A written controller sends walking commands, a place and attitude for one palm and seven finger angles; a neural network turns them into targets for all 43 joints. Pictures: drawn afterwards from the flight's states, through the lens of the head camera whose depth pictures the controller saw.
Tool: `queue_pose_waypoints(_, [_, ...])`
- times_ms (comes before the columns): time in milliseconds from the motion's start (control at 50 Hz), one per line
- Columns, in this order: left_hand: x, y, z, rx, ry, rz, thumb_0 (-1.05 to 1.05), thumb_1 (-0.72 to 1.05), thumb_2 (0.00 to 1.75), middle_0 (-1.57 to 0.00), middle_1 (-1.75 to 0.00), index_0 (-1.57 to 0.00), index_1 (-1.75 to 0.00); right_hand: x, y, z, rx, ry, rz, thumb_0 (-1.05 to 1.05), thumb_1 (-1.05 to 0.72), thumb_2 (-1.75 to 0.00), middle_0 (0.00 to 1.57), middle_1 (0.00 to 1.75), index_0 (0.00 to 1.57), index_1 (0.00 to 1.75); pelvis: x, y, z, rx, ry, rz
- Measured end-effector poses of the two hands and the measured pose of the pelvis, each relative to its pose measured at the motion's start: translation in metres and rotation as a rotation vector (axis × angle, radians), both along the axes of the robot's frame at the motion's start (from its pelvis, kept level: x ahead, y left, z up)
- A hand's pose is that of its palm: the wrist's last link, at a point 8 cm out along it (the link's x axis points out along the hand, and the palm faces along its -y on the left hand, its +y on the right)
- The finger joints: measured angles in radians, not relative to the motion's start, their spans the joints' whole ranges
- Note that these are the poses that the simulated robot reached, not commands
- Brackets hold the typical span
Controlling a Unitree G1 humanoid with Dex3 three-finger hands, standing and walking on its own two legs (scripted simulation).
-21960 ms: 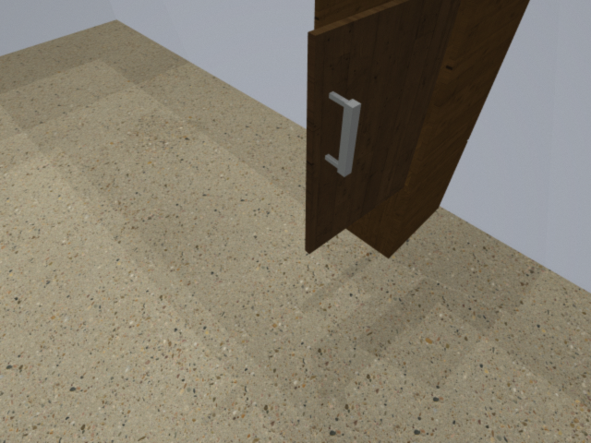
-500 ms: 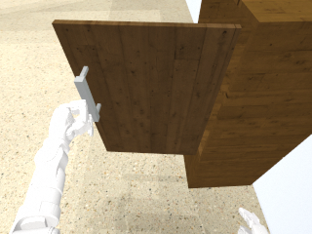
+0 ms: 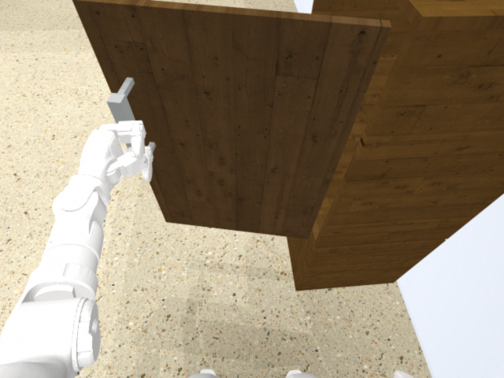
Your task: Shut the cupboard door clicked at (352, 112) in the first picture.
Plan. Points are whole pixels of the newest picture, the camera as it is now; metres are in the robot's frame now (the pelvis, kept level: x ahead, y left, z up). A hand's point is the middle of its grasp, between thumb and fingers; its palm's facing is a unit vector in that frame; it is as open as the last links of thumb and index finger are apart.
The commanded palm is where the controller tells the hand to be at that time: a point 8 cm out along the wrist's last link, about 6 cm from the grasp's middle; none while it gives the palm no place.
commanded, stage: push the door shut along its arc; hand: left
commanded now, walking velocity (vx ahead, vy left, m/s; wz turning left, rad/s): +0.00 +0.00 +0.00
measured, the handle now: (136, 128) +0.51 +0.20 +0.09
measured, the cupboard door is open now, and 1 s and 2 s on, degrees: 78 65 56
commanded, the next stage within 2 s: pull the fist back off the door in 1.28 s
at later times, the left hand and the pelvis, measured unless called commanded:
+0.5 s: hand (170, 131) +0.49 +0.13 +0.10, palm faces -0.29 -0.96 +0.00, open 3.1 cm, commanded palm +0.49 +0.18 +0.09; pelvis -0.01 +0.00 -0.01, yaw -1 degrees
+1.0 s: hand (201, 109) +0.54 +0.08 +0.11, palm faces -0.41 -0.91 +0.01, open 3.1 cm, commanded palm +0.55 +0.13 +0.09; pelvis -0.01 +0.00 -0.03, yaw -2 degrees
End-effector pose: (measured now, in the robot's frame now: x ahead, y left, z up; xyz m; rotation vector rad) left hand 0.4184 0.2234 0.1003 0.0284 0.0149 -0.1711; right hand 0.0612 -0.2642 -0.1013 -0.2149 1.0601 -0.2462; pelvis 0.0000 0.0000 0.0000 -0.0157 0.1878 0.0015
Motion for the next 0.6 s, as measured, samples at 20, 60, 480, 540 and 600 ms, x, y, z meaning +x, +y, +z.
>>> queue_pose_waypoints(20, [0.003,-0.002,0.0,0.001,0.001,-0.011,0.0,0.94,0.94,-1.3,-1.5,-1.3,-1.5,-0.003,0.0,0.0,-0.002,0.005,-0.004,0.01,-0.9,-0.9,0.2,0.3,0.2,0.3,0.0,0.0,0.0,0.0,0.003,0.0])
queue_pose_waypoints(60, [0.008,-0.004,0.0,-0.01,0.002,-0.017,0.0,0.93,0.93,-1.3,-1.5,-1.31,-1.5,-0.007,-0.001,-0.001,-0.006,0.015,-0.011,0.01,-0.9,-0.9,0.2,0.3,0.2,0.3,-0.001,0.001,-0.001,-0.001,0.008,-0.003])
queue_pose_waypoints(480, [0.064,-0.032,0.003,-0.023,0.022,-0.125,0.01,0.9,0.9,-1.3,-1.5,-1.3,-1.5,-0.06,-0.003,-0.011,-0.018,0.145,-0.077,0.01,-0.9,-0.9,0.2,0.3,0.2,0.3,-0.006,0.002,-0.013,-0.008,0.092,-0.018])
queue_pose_waypoints(540, [0.07,-0.033,0.003,-0.017,0.028,-0.132,0.01,0.9,0.9,-1.3,-1.5,-1.3,-1.5,-0.067,-0.003,-0.012,-0.019,0.163,-0.086,0.01,-0.9,-0.9,0.2,0.3,0.2,0.3,-0.006,0.001,-0.014,-0.01,0.099,-0.019])
queue_pose_waypoints(600, [0.074,-0.034,0.004,-0.012,0.033,-0.145,0.01,0.9,0.9,-1.3,-1.5,-1.3,-1.5,-0.073,-0.003,-0.013,-0.022,0.183,-0.092,0.01,-0.9,-0.9,0.2,0.3,0.2,0.3,-0.007,0.001,-0.016,-0.014,0.108,-0.018])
